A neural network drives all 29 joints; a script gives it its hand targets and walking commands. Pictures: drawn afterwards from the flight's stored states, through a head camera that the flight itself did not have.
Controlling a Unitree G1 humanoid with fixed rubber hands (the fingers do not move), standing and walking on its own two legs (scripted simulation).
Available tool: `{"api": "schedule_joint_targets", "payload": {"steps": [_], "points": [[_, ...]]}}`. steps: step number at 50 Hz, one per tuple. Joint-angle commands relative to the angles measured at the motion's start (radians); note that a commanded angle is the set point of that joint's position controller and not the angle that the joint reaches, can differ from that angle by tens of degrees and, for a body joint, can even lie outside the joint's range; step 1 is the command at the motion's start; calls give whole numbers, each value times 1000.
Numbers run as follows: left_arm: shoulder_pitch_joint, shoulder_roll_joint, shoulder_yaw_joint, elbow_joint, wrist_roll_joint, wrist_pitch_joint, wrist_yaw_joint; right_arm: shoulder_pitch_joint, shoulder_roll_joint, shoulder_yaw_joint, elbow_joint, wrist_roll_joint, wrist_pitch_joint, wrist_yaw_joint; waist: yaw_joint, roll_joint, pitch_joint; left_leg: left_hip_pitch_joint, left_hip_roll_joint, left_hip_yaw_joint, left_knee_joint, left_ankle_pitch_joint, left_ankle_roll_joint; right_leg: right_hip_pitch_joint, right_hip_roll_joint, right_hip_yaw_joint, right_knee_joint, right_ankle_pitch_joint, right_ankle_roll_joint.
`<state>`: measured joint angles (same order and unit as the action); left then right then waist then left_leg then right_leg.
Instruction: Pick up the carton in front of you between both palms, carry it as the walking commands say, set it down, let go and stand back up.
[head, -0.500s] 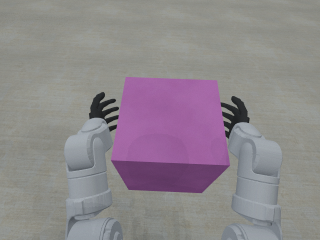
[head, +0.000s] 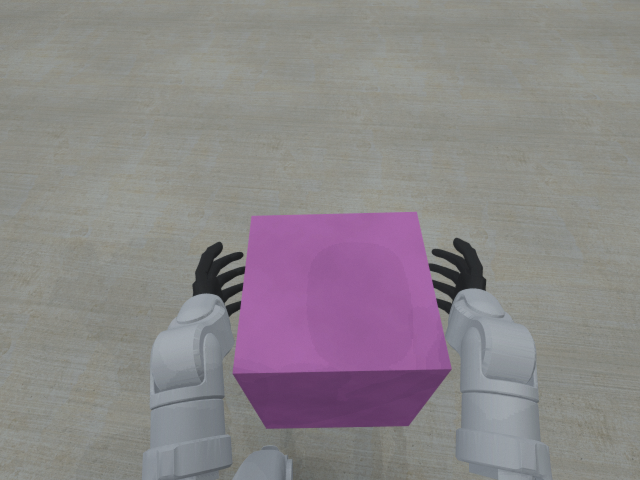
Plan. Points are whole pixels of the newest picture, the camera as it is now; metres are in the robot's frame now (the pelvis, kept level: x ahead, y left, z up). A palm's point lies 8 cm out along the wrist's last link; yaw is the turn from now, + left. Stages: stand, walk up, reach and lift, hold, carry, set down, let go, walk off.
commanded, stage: carry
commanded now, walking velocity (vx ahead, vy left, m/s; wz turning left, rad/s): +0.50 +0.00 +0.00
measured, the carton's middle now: (335, 328) +0.32 +0.01 -0.02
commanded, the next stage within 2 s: none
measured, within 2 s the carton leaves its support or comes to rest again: neither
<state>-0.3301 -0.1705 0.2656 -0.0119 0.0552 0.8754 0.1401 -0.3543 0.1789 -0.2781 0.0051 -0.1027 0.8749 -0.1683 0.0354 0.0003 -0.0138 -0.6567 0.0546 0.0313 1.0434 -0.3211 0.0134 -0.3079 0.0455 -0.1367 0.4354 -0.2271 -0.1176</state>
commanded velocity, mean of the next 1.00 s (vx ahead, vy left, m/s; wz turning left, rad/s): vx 0.50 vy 0.00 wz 0.00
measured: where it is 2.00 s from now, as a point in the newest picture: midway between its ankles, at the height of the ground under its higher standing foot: (340, 195)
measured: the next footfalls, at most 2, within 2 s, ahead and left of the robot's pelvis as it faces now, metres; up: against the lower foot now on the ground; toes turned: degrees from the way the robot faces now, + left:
left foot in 0.28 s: +0.37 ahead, +0.11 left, +0.00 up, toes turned +6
right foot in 0.78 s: +0.73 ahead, -0.12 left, +0.00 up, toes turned -13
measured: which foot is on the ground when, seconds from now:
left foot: up 0.00-0.26, down 0.28-0.82, up 0.84-1.00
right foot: down 0.00-0.30, up 0.32-0.76, down 0.78-1.00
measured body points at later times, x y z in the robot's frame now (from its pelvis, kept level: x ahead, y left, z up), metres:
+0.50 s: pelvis +0.34 +0.05 +0.01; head +0.33 +0.06 +0.46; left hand +0.61 +0.17 +0.09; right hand +0.58 -0.13 +0.09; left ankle +0.33 +0.11 -0.74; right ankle +0.34 -0.10 -0.67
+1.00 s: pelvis +0.67 -0.03 +0.01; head +0.65 -0.05 +0.46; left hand +0.90 +0.13 +0.07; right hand +0.91 -0.18 +0.06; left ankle +0.64 +0.12 -0.66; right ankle +0.70 -0.11 -0.74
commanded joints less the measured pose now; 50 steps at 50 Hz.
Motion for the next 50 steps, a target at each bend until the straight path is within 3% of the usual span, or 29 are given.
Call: {"api": "schedule_joint_targets", "payload": {"steps": [1, 5, 9, 12, 13, 14, 15, 16, 17, 18, 19, 21, 24, 29, 35, 38, 39, 40, 41, 42, 43, 44, 45, 47, 50], "points": [[-507, -796, -660, -49, -145, -31, -1, -461, 791, 633, -26, 135, -32, 1, -16, -77, -388, -70, 25, 25, -157, 101, -15, 398, -287, 273, -147, 450, -88], [-416, -766, -640, -53, -120, -27, 10, -432, 772, 658, -72, 154, -29, -1, 8, -98, -326, -71, 4, 75, -336, 241, -20, 476, -247, 189, -152, 602, -41], [-333, -730, -644, -126, -130, 4, 21, -367, 734, 681, -165, 178, 6, -7, 11, -125, -261, -15, -33, 128, -493, 305, 0, 522, -234, 133, -140, 734, -11], [-234, -699, -661, -223, -152, 49, 27, -265, 700, 692, -257, 201, 53, -8, -14, -161, -301, 267, -96, 205, -606, 313, 20, 475, -228, 60, -2, 971, 39], [-208, -685, -670, -267, -163, 68, 26, -213, 694, 693, -280, 208, 71, -8, -39, -145, -355, 460, -109, 223, -663, 327, 21, 408, -211, 10, 139, 936, 68], [-200, -666, -677, -311, -171, 87, 26, -158, 687, 687, -301, 207, 90, -5, -65, -86, -421, 698, -19, 110, -658, 305, 38, 235, -192, -8, 329, 676, 97], [-172, -662, -694, -354, -190, 113, 23, -130, 661, 687, -326, 208, 109, -7, -66, 144, -556, 1008, 292, -356, -610, 325, 198, -93, -120, 12, 639, 308, 139], [-134, -654, -715, -397, -206, 131, 17, -65, 673, 694, -331, 211, 125, -6, -63, 258, -520, 1029, 369, -593, -740, 394, 288, -313, 21, 68, 839, -239, 145], [-124, -671, -732, -428, -209, 143, 13, -45, 687, 699, -376, 228, 141, 3, -65, 177, -459, 988, 353, -497, -732, 427, 289, -402, -51, 148, 930, -254, 118], [-96, -694, -732, -450, -209, 154, 8, -32, 713, 724, -413, 241, 152, 15, -66, 76, -429, 915, 329, -411, -729, 470, 249, -406, -102, 170, 885, -222, 106], [-81, -711, -733, -477, -207, 164, 3, -40, 727, 741, -458, 255, 159, 28, -58, 18, -369, 808, 303, -324, -757, 458, 199, -383, -140, 165, 798, -169, 103], [-33, -739, -735, -510, -196, 177, -4, -49, 739, 772, -539, 279, 172, 46, -46, 53, -326, 674, 255, -210, -833, 304, 137, -300, -160, 133, 646, -94, 113], [47, -737, -755, -560, -184, 196, -7, 16, 704, 793, -609, 302, 196, 66, -44, 117, -273, 620, 219, -105, -903, 230, 130, -291, -156, 68, 467, -18, 144], [110, -611, -755, -582, -173, 243, 9, 124, 555, 757, -603, 265, 241, 55, -47, 135, -167, 641, 166, 15, -921, 375, 108, -324, -150, -12, 233, 166, 158], [98, -537, -748, -588, -191, 276, 14, 149, 500, 727, -592, 237, 269, 29, -53, 154, -48, 689, 179, 69, -903, 492, 87, -282, -132, -63, 92, 226, 109], [135, -538, -730, -559, -185, 273, 14, 131, 507, 743, -606, 238, 270, 26, -30, 160, -142, 679, 155, 149, -654, 819, 43, -9, -45, -144, 46, 152, 85], [150, -536, -721, -544, -178, 271, 14, 127, 504, 749, -603, 236, 270, 26, -13, 111, -206, 600, 116, 186, -464, 783, 17, 176, -28, -151, 14, 95, 85], [159, -540, -714, -538, -173, 271, 12, 118, 501, 757, -606, 240, 269, 27, 4, 5, -292, 411, 80, 173, -217, 571, -5, 380, -194, 92, -28, -68, 52], [150, -544, -712, -533, -179, 262, 7, 119, 516, 775, -628, 255, 268, 30, 8, -301, -388, 111, -55, 134, 145, 208, -54, 596, -455, 575, -149, -126, -97], [165, -590, -722, -519, -187, 256, -2, 93, 543, 788, -635, 263, 263, 36, -5, -299, -370, 26, -69, 6, 309, -109, -30, 543, -468, 642, -229, 113, -122], [137, -627, -733, -544, -198, 243, -15, 102, 602, 797, -605, 262, 254, 43, -9, -208, -359, -6, -4, -42, 371, -90, 1, 497, -453, 513, -184, 218, -106], [124, -670, -749, -551, -202, 230, -29, 110, 648, 797, -588, 257, 241, 52, -17, -90, -349, 19, 39, -60, 325, -34, 13, 409, -430, 420, -176, 248, -75], [105, -700, -767, -549, -207, 220, -41, 120, 684, 799, -565, 247, 228, 59, -27, -33, -318, 50, 73, -63, 230, 7, 15, 319, -405, 344, -205, 167, -30], [102, -722, -789, -543, -212, 202, -61, 145, 720, 799, -538, 217, 207, 68, -30, -81, -288, 108, 81, -18, 96, 78, 6, 207, -358, 229, -273, -21, 20], [144, -688, -791, -532, -212, 190, -75, 188, 711, 795, -528, 184, 189, 63, -30, -138, -230, 95, 86, 37, -98, 135, -20, 163, -342, 148, -350, -99, 10]]}}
